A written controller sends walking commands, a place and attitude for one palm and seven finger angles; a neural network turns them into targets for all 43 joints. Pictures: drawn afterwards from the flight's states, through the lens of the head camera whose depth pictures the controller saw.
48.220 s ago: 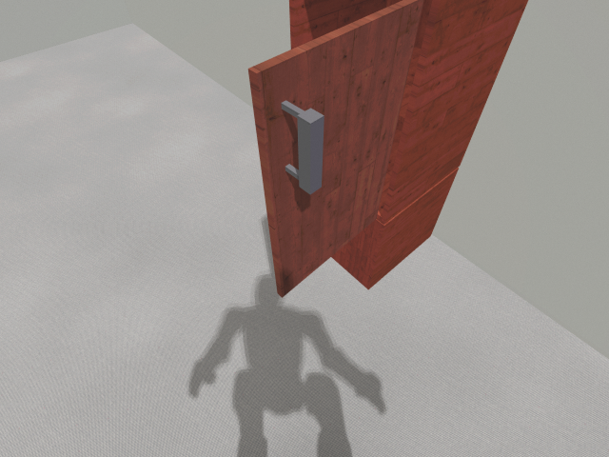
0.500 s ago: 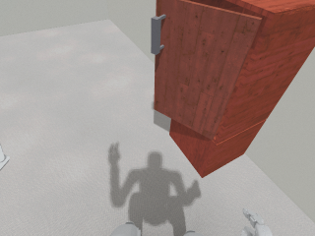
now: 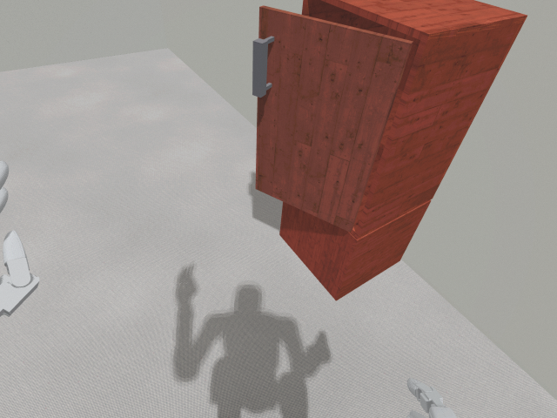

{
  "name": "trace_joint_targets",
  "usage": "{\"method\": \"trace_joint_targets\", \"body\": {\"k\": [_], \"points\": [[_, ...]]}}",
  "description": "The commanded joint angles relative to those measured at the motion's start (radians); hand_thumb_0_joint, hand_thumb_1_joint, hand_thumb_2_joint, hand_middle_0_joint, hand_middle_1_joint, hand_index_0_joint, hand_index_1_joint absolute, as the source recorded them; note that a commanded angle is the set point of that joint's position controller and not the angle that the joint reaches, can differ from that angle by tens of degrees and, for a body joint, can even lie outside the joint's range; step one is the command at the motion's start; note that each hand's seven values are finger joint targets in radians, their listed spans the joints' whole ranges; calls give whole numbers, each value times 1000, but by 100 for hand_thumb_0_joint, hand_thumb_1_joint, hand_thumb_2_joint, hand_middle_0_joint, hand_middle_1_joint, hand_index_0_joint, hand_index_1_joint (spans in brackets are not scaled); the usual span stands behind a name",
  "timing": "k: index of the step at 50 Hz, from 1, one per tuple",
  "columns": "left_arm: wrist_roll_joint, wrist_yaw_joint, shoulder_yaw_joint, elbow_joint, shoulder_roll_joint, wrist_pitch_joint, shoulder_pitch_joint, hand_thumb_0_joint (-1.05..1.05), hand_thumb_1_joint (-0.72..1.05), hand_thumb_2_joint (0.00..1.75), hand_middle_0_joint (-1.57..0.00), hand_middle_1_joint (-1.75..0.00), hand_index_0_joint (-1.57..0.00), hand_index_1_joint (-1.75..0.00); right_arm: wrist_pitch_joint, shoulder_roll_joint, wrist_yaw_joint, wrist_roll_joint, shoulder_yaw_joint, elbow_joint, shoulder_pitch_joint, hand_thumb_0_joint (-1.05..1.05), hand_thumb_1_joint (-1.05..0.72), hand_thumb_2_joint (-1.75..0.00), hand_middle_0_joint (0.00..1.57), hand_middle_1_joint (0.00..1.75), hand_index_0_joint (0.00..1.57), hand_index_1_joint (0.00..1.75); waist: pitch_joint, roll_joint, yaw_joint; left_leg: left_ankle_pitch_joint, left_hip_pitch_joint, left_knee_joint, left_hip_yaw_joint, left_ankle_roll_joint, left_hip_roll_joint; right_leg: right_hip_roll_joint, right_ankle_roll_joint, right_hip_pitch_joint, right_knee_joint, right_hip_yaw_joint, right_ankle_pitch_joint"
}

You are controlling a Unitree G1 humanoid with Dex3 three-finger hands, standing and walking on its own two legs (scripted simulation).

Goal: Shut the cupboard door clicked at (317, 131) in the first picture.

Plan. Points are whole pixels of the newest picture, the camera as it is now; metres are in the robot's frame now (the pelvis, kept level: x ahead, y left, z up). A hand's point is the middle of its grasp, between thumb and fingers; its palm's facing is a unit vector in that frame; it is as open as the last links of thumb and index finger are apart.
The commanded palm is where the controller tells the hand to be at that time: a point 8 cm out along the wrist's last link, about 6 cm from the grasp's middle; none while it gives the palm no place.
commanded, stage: stop stepping back and stand still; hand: left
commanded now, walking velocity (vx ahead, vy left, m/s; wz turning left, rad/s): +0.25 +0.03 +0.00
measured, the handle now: (264, 66) +0.91 +0.11 +0.13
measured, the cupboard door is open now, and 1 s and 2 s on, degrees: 25 25 25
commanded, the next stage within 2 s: let the arm hang, fingers relaxed in 1.02 s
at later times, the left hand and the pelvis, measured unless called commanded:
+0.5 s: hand out of the picture +0.14 +0.29 +0.18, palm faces +0.51 -0.74 -0.44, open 7.4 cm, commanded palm +0.09 +0.31 +0.19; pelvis -0.05 +0.01 +0.01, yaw +0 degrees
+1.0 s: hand (8, 309) +0.17 +0.29 +0.16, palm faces +0.40 -0.76 -0.51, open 7.4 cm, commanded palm +0.11 +0.32 +0.19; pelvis -0.03 +0.02 +0.01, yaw +0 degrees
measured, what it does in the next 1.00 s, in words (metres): steps on the spot: left foot, then left foot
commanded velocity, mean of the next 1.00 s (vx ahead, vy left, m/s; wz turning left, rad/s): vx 0.07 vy -0.05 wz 0.00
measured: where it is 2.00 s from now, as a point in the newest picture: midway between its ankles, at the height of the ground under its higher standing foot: outside the picture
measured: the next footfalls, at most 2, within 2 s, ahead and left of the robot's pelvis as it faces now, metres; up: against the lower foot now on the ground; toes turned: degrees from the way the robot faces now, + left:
left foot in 0.06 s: +0.11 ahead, +0.10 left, +0.00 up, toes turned +4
left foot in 0.60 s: +0.01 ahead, +0.17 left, +0.00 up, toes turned +7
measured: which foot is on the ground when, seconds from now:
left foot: up 0.00-0.04, down 0.06-0.30, up 0.32-0.58, down 0.60-1.00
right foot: down 0.00-1.00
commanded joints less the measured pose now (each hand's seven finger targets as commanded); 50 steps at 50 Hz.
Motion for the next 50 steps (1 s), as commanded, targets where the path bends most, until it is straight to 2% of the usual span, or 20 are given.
{"method": "trace_joint_targets", "body": {"k": [1, 3, 4, 5, 7, 12, 13, 15, 17, 19, 21, 27, 29, 30, 31, 33, 37, 40, 44, 50], "points": [[6, 29, 124, -113, 164, -23, -82, 0, 90, 90, -20, -30, -20, -30, -40, -128, -37, 13, -53, -153, -104, 0, -90, -90, 20, 30, 20, 30, 14, -81, -41, 141, 234, -142, 12, 32, -21, -206, -80, -178, -42, 86, 500], [8, 21, 88, -122, 146, -34, -139, 0, 90, 90, -20, -30, -20, -30, -51, -149, -47, 13, -53, -143, -97, 0, -90, -90, 20, 30, 20, 30, 31, 105, -55, 165, 334, -253, -106, 66, 42, -105, -18, -266, 88, 21, 285], [10, 17, 77, -157, 147, -38, -184, 0, 90, 90, -20, -30, -20, -30, -60, -164, -52, 17, -58, -151, -116, 0, -90, -90, 20, 30, 20, 30, 57, 211, -52, 46, 328, -342, -258, 93, 131, -44, 10, -308, 152, -4, 117], [10, 20, 89, -155, 149, -49, -191, 0, 90, 90, -20, -30, -20, -30, -67, -171, -53, 17, -56, -159, -115, 0, -90, -90, 20, 30, 20, 30, 83, 233, -44, -127, 269, -444, -387, 128, 199, -1, 19, -296, 172, 3, -21], [25, 19, 111, -207, 174, -55, -189, 0, 90, 90, -20, -30, -20, -30, -78, -150, -52, -11, -47, -160, -114, 0, -90, -90, 20, 30, 20, 30, 126, 295, -39, -495, 87, -655, -460, 62, 236, 28, -11, -226, 293, -7, -132], [18, 14, 137, -267, 154, -49, 14, 0, 90, 90, -20, -30, -20, -30, -72, -141, -29, -11, -67, -187, -103, 0, -90, -90, 20, 30, 20, 30, -26, 259, -18, -384, -16, -474, -129, 3, 79, 42, -42, 84, 11, -70, -112], [19, 15, 154, -264, 162, -47, 64, 0, 90, 90, -20, -30, -20, -30, -58, -134, -25, -8, -72, -193, -100, 0, -90, -90, 20, 30, 20, 30, -41, 177, -16, -342, -37, -303, -74, -1, 27, -17, -69, 82, -71, 18, -143], [13, 17, 169, -258, 180, -47, 69, 0, 90, 90, -20, -30, -20, -30, -21, -127, -19, -6, -81, -188, -96, 0, -90, -90, 20, 30, 20, 30, 27, -150, -13, -149, -158, 263, -5, -8, -67, -386, -232, -105, -345, 529, -363], [15, 18, 191, -211, 183, -70, 29, 0, 90, 90, -20, -30, -20, -30, -34, -140, -18, -8, -85, -149, -54, 0, -90, -90, 20, 30, 20, 30, 56, -91, -44, -49, -191, 446, -94, -6, -14, -369, -241, -164, -302, 445, -186], [18, 25, 181, -109, 171, -74, -14, 0, 90, 90, -20, -30, -20, -30, -27, -123, -23, -12, -68, -157, -60, 0, -90, -90, 20, 30, 20, 30, 62, -45, -47, -67, -135, 340, -88, -1, 36, -323, -193, -235, -294, 333, -303], [27, 23, 131, -10, 134, -63, -52, 0, 90, 90, -20, -30, -20, -30, -25, -124, -40, -8, -67, -148, -76, 0, -90, -90, 20, 30, 20, 30, 117, -75, -45, -35, -28, 221, -30, 8, 29, -267, -156, -355, -305, 238, -347], [49, 42, 32, -112, 103, -58, -193, 0, 90, 90, -20, -30, -20, -30, -77, -134, -63, -17, -69, -145, -89, 0, -90, -90, 20, 30, 20, 30, 76, -87, -22, -19, 267, -191, 69, 40, -24, -206, -118, -269, -177, 147, -156], [39, 41, 58, -219, 131, -67, -187, 0, 90, 90, -20, -30, -20, -30, -91, -158, -65, -8, -77, -161, -85, 0, -90, -90, 20, 30, 20, 30, 23, 78, -32, 45, 384, -326, -70, 71, 65, -131, -49, -264, 39, 72, 58], [42, 44, 80, -268, 145, -74, -172, 0, 90, 90, -20, -30, -20, -30, -88, -171, -60, -8, -79, -173, -94, 0, -90, -90, 20, 30, 20, 30, -12, 200, -24, 242, 443, -327, -232, 112, 183, -58, -3, -315, 171, 4, 127], [43, 44, 99, -305, 162, -84, -172, 0, 90, 90, -20, -30, -20, -30, -89, -157, -48, -5, -73, -186, -97, 0, -90, -90, 20, 30, 20, 30, -34, 211, -15, 470, 476, -325, -283, 124, 239, -37, 13, -342, 207, -25, 77], [37, 31, 138, -272, 173, -79, -111, 0, 90, 90, -20, -30, -20, -30, -87, -134, -35, -15, -65, -159, -99, 0, -90, -90, 20, 30, 20, 30, 12, 238, -25, 349, 314, -389, -251, 118, 238, -36, 22, -249, 181, -25, -2], [26, 23, 172, -272, 172, -87, -55, 0, 90, 90, -20, -30, -20, -30, -90, -132, -15, -3, -59, -175, -91, 0, -90, -90, 20, 30, 20, 30, 8, 240, -26, 356, 224, -313, -98, 59, 171, -31, 14, -96, 7, -29, 248], [5, 14, 166, -195, 135, -68, 67, 0, 90, 90, -20, -30, -20, -30, -72, -125, -1, 13, -68, -190, -68, 0, -90, -90, 20, 30, 20, 30, -62, 102, -36, 302, 218, -230, -33, 22, 109, -70, -11, -35, -4, 45, 471], [-5, 16, 156, -153, 125, -44, 104, 0, 90, 90, -20, -30, -20, -30, -41, -117, -6, 15, -64, -192, -64, 0, -90, -90, 20, 30, 20, 30, -140, 44, -45, 343, 282, -187, -9, 12, 78, -122, -23, -39, 5, 94, 673], [7, 25, 143, -195, 155, -33, 30, 0, 90, 90, -20, -30, -20, -30, -19, -109, -32, 18, -56, -204, -100, 0, -90, -90, 20, 30, 20, 30, -127, -6, -41, 362, 297, -185, -5, 19, 60, -137, -9, -44, 5, 80, 730]]}}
